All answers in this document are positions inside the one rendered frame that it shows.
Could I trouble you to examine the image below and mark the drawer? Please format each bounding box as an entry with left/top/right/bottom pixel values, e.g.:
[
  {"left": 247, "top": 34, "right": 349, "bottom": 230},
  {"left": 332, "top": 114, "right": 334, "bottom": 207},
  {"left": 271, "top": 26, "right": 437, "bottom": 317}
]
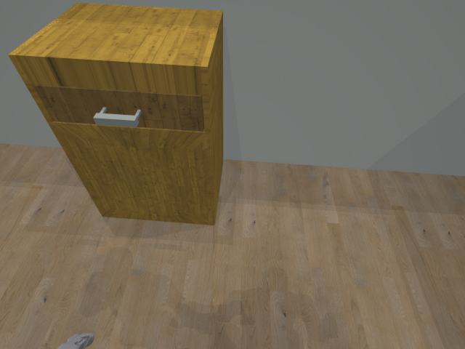
[{"left": 33, "top": 84, "right": 204, "bottom": 132}]

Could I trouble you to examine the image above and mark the cabinet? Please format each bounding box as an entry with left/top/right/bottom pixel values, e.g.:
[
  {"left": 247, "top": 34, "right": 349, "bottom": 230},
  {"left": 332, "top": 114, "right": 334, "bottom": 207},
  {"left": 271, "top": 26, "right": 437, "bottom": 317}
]
[{"left": 8, "top": 3, "right": 223, "bottom": 225}]

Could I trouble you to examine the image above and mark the handle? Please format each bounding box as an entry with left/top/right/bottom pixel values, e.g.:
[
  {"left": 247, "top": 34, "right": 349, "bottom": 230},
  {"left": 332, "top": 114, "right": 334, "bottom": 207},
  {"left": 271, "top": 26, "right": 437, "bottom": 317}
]
[{"left": 93, "top": 107, "right": 142, "bottom": 127}]

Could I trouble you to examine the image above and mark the left robot hand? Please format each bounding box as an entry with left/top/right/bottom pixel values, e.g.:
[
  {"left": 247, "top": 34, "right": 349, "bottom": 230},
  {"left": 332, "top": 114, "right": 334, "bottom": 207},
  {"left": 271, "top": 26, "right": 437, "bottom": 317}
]
[{"left": 58, "top": 333, "right": 94, "bottom": 349}]

